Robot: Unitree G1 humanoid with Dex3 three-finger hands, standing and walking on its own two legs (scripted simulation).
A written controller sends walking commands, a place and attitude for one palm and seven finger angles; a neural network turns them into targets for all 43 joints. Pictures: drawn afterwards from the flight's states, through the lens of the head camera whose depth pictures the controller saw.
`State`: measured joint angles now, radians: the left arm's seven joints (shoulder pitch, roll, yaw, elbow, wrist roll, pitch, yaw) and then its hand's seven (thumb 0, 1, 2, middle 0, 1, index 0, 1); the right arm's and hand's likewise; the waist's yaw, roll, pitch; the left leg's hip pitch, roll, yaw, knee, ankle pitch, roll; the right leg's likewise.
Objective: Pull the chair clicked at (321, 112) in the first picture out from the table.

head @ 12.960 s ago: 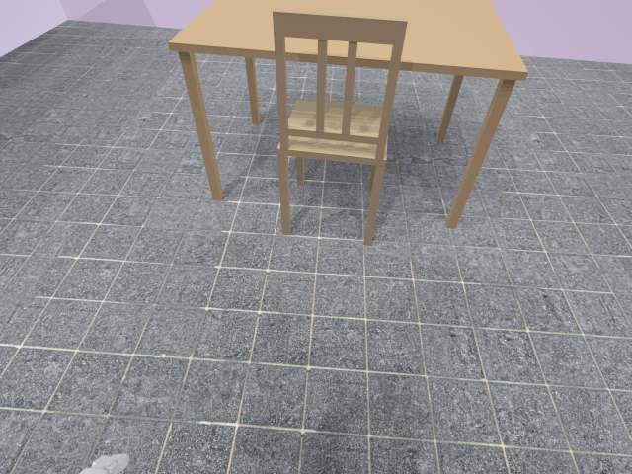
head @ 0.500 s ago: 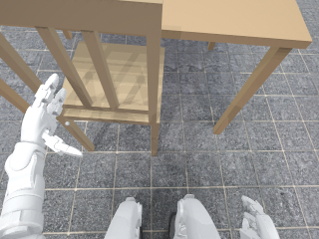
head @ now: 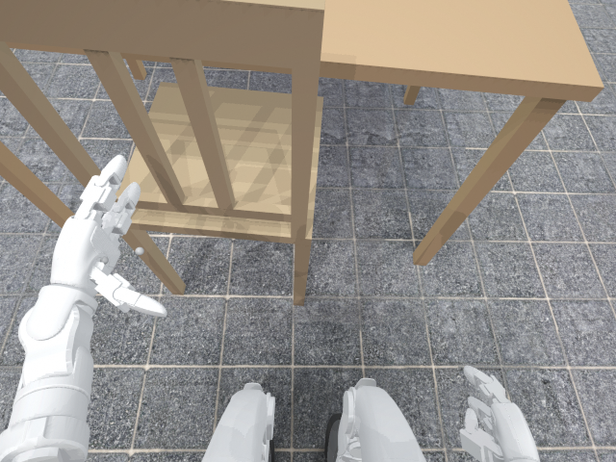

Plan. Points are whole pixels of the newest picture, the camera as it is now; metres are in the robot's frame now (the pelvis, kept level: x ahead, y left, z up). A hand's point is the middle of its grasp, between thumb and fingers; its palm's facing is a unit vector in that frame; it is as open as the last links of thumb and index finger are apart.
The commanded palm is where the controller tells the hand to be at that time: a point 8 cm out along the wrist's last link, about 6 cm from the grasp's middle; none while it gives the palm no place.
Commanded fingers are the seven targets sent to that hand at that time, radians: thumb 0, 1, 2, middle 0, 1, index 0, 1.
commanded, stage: aim the fingers beside a spindle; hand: left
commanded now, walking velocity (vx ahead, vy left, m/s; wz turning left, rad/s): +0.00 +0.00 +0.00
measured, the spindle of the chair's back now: (147, 141) +0.52 +0.25 +0.04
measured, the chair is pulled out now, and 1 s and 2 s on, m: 0.00 0.00 0.00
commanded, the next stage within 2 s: push the fingers through the gap in 0.92 s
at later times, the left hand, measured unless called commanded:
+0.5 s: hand (132, 239) +0.36 +0.23 +0.04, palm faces -0.03 -1.00 -0.08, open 16.9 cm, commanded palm +0.34 +0.28 +0.04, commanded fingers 0.00 -0.50 0.30 -0.06 -0.08 -0.06 -0.08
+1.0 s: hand (131, 247) +0.36 +0.23 +0.03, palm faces -0.07 -1.00 -0.04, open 16.9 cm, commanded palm +0.34 +0.28 +0.04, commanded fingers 0.00 -0.50 0.30 -0.06 -0.08 -0.06 -0.08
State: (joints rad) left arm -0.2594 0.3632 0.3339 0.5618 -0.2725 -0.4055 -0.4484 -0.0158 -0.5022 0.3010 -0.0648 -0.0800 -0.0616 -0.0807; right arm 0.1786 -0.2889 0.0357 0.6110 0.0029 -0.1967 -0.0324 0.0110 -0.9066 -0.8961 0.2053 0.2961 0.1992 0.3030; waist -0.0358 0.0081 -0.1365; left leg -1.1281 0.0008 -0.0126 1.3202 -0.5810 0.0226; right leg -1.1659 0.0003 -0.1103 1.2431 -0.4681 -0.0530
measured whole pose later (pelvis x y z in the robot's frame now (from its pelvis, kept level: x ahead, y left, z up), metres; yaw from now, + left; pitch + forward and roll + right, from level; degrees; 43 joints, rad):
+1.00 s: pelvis +0.00 +0.00 +0.00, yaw +0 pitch +23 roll -2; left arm -0.24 0.38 0.35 0.53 -0.29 -0.38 -0.45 -0.02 -0.50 0.30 -0.06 -0.08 -0.06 -0.08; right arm 0.20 -0.29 0.03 0.60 0.00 -0.19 -0.03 0.01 -0.91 -0.90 0.21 0.30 0.20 0.30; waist -0.04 0.02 -0.13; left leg -1.13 0.00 -0.01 1.31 -0.58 0.03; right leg -1.16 0.01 -0.11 1.23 -0.46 -0.05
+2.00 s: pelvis +0.00 +0.00 -0.01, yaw -1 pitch +26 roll -2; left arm -0.64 0.48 0.40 0.91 -0.19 -0.43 -0.42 -0.02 -0.50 0.30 -0.06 -0.08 -0.06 -0.08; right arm 0.26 -0.30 0.04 0.65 -0.01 -0.14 -0.01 0.01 -0.91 -0.90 0.20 0.30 0.20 0.30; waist -0.09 0.02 -0.14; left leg -1.22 0.01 -0.01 1.35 -0.58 0.03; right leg -1.26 0.01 -0.10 1.26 -0.46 -0.05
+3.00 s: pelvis +0.00 +0.01 -0.01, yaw -1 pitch +27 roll -4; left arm -0.73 0.50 0.40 1.00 -0.15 -0.45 -0.38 -0.02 -0.50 0.30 -0.17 -0.42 -0.16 -0.42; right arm 0.28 -0.30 0.04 0.63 -0.02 -0.07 0.01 0.01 -0.91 -0.90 0.20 0.30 0.20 0.30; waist -0.12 0.03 -0.13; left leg -1.24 0.01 -0.02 1.35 -0.58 0.04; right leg -1.27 0.01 -0.11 1.25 -0.45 -0.04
